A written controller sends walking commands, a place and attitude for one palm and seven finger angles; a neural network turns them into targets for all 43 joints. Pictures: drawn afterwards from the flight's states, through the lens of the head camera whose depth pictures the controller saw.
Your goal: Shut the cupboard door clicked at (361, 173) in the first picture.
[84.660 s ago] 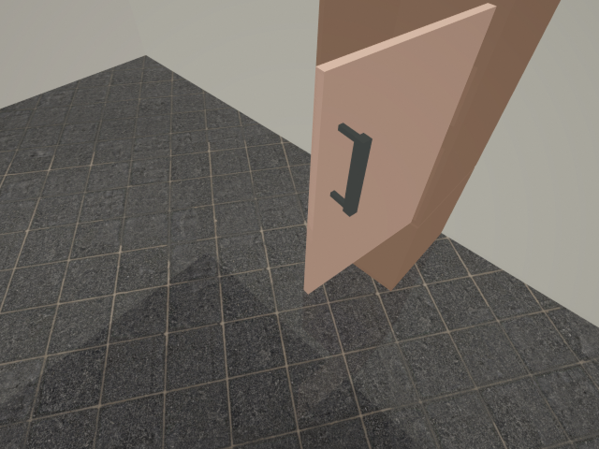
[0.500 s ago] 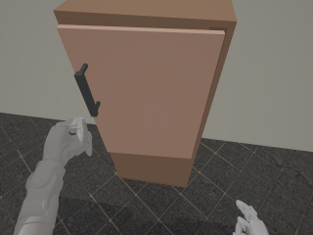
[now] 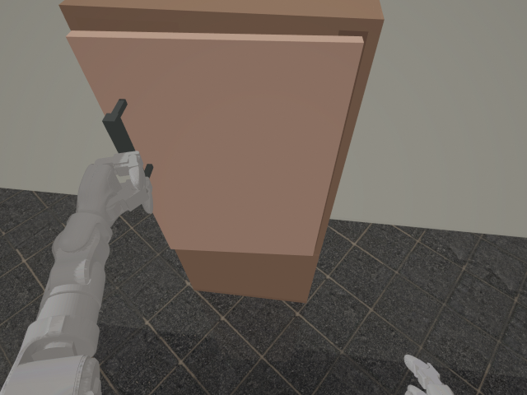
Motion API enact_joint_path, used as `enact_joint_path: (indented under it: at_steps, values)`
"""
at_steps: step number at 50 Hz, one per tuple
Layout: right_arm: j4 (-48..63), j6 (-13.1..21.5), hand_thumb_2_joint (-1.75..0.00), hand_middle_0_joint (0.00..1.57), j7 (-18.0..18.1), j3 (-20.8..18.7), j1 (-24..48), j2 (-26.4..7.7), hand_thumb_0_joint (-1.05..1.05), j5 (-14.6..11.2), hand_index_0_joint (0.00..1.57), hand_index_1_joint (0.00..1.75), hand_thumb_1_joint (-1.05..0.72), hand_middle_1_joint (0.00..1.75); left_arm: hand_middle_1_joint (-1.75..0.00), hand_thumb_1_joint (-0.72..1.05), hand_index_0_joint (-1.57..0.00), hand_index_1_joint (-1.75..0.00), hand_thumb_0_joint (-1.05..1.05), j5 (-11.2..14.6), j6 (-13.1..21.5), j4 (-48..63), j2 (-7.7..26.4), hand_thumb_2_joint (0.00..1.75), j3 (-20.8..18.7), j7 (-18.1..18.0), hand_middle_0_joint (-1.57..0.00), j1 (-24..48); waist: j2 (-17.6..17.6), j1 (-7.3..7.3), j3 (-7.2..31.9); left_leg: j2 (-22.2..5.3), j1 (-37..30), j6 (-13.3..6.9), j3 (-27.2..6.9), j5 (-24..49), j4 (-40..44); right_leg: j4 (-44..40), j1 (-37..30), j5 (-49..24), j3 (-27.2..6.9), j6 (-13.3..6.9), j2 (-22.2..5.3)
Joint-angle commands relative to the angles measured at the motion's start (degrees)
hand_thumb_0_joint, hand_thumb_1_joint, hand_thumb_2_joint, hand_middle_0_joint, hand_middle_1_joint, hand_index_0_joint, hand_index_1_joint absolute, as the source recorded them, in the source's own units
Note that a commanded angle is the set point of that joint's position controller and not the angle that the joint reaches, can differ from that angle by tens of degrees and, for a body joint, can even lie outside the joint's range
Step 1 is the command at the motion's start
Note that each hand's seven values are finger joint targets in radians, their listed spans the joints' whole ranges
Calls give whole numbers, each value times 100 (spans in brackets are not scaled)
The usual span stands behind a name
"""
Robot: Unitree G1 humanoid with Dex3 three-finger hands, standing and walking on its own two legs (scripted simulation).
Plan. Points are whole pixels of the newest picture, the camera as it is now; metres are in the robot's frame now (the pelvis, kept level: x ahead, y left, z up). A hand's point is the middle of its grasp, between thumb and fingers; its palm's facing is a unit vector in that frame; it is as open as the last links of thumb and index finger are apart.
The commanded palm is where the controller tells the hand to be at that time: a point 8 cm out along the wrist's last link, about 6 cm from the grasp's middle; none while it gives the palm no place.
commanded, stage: bring the fist close to the handle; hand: left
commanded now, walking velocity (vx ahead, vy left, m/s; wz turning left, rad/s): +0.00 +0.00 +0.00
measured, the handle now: (133, 148) +0.49 +0.24 +0.09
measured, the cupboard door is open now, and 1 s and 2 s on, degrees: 4 0 0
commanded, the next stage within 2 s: push the door shut along its arc in 0.40 s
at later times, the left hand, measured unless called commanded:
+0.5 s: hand (143, 188) +0.40 +0.19 +0.10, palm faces -0.05 -1.00 +0.01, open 3.1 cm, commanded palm +0.37 +0.25 +0.09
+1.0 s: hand (148, 166) +0.44 +0.20 +0.10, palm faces -0.17 -0.99 -0.01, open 3.2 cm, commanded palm +0.45 +0.24 +0.09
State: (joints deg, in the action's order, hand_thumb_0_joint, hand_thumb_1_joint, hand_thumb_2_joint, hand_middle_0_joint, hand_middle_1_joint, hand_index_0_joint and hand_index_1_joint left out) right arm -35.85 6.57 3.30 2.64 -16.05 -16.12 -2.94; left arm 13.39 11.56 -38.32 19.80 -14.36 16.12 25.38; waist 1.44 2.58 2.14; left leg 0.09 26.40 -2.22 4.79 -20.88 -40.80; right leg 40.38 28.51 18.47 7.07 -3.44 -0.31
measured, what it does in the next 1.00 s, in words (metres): stands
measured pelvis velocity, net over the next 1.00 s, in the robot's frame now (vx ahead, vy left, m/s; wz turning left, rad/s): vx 0.00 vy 0.02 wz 0.01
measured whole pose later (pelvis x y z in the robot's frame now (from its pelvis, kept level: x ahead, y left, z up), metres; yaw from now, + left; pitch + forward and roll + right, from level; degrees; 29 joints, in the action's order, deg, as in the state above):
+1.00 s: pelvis +0.00 +0.02 -0.01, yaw +1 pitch +11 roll -1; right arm -38.5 3.1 3.1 2.4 -20.8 -17.2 -2.3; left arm 12.4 19.3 -61.3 24.1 -13.8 23.6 44.7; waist 1.4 4.9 3.0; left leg 0.8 34.7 -4.1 4.4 -22.0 -45.4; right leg 43.1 35.6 18.5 7.3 -1.9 -1.3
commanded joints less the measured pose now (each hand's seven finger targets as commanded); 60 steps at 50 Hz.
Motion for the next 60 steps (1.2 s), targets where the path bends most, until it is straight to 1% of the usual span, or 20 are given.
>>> enact_joint_path:
  at_steps: [1,2,5,8,12,14,16,19,22,25,28,31,35,39,45,47,51,53,56,60]
  values:
    - [669,121,-90,20,60,-369,-87,-788,0,-4,20,30,-90,30,-150,90,-130,-150,0,141,556,830,1330,90,-508,106,-130,2309,-287,-20,1825,46,-149,41,-457,1297,424,-495,-1277,-1692,-822,241,-95]
    - [721,105,-90,20,64,-379,-111,-812,0,4,20,30,-90,30,-150,90,-130,-150,0,163,625,878,1537,90,-714,107,-130,2171,-341,-114,1965,41,-143,28,-462,1400,418,-444,-1451,-1815,-836,227,-97]
    - [700,85,-90,20,42,-380,-141,-771,0,6,20,30,-90,30,-150,90,-130,-150,0,119,774,854,1325,90,-497,167,-130,2208,-23,-66,1997,46,-255,31,-434,1467,409,-413,-1313,-1917,-822,217,-73]
    - [723,16,-90,20,26,-414,-207,-806,0,-4,20,30,-90,30,-150,90,-130,-150,0,122,798,760,1542,90,-730,197,-130,1806,-140,-142,1980,32,-160,23,-432,1534,431,-408,-1379,-1990,-799,219,-62]
    - [720,-40,-90,20,58,-403,-185,-820,0,-32,20,30,-90,30,-150,90,-130,-150,0,136,780,710,1478,90,-559,242,-130,2325,-162,15,1603,26,-48,6,-457,1031,488,-554,-1072,-1329,-814,224,-48]
    - [739,-14,-90,20,65,-400,-150,-782,0,-33,20,30,-90,30,-150,90,-130,-150,0,116,837,927,1294,90,-372,218,-130,2523,222,16,1769,30,-305,13,-504,1076,520,-533,-958,-1293,-765,182,-9]
    - [704,22,-90,20,64,-420,-190,-781,0,-14,20,30,-90,30,-150,90,-130,-150,0,128,915,1089,1201,90,-307,160,-130,2624,263,22,1978,4,-562,25,-573,1229,504,-496,-886,-1359,-701,161,32]
    - [652,27,-90,20,57,-408,-229,-789,0,-5,20,30,-90,30,-150,90,-130,-150,0,141,920,888,1113,90,-261,88,-130,2478,-13,59,1879,-16,-494,30,-600,1217,511,-483,-833,-1354,-657,185,41]
    - [593,-31,-90,20,62,-393,-265,-847,0,-14,20,30,-90,30,-150,90,-130,-150,0,94,833,402,1371,90,-495,7,-130,2489,-378,44,1572,-7,-156,24,-615,908,568,-530,-838,-1048,-658,196,21]
    - [653,-46,-90,20,36,-376,-211,-813,0,-5,20,30,-90,30,-150,90,-130,-150,0,-23,798,384,1328,90,-425,-32,-130,2639,9,-6,1653,4,-248,51,-634,957,588,-474,-768,-1075,-651,163,9]
    - [647,-49,-90,20,28,-383,-256,-811,0,7,20,30,-90,30,-150,90,-130,-150,0,-92,900,579,1230,90,-189,14,-130,3058,249,111,1935,-39,-622,68,-691,1281,491,-376,-573,-1287,-604,153,41]
    - [558,-49,-90,20,42,-364,-321,-843,0,10,20,30,-90,30,-150,90,-130,-150,0,-65,986,296,1247,90,-112,119,-130,3630,29,255,1865,-63,-591,79,-775,1134,465,-361,-423,-1123,-581,155,73]
    - [453,-54,-90,20,72,-346,-411,-874,0,6,20,30,-90,30,-150,90,-130,-150,0,-34,989,-311,1161,90,-18,276,-130,3969,24,345,1831,-63,-613,93,-821,1241,409,-315,-232,-1172,-553,146,72]
    - [378,-113,-90,20,64,-345,-587,-953,0,34,20,30,-90,30,-150,90,-130,-150,0,-103,928,-923,1501,90,-245,392,-130,4109,-38,349,1892,-49,-411,96,-836,1363,315,-222,-191,-1278,-559,141,57]
    - [291,-156,-90,20,33,-395,-807,-1010,0,74,20,30,-90,30,-150,90,-130,-150,0,-98,1033,-1082,1393,90,-65,658,-130,4639,205,485,2275,-99,-700,133,-924,1888,128,-86,126,-1452,-522,143,76]
    - [275,-170,-90,20,38,-403,-885,-1028,0,76,20,30,-90,30,-150,90,-130,-150,0,-47,1054,-1157,1326,90,7,743,-130,4798,28,580,2287,-93,-661,100,-931,1939,54,-77,180,-1473,-512,155,106]
    - [139,-199,-90,20,71,-383,-904,-1073,0,48,20,30,-90,30,-150,90,-130,-150,0,-104,982,-1507,1318,90,209,790,-130,5517,-12,849,1758,-81,-203,48,-947,845,128,-204,559,-747,-554,184,94]
    - [89,-169,-90,20,103,-392,-948,-1113,0,47,20,30,-90,30,-150,90,-130,-150,0,-126,1003,-1499,1456,90,179,796,-130,5811,160,888,1879,-78,-268,48,-1006,700,106,-190,716,-559,-560,170,88]
    - [-9,-99,-90,20,104,-385,-1001,-1123,0,55,20,30,-90,30,-150,90,-130,-150,0,-151,992,-1573,1231,90,459,830,-130,6150,435,1021,1892,-118,-484,86,-1161,449,106,-143,1165,-326,-506,150,87]
    - [-98,8,-90,20,130,-346,-1035,-1196,0,48,20,30,-90,30,-150,90,-130,-150,0,-128,956,-1713,1235,90,583,854,-130,6489,313,1146,1950,-124,-311,51,-1237,-121,93,-131,1354,4,-536,173,77]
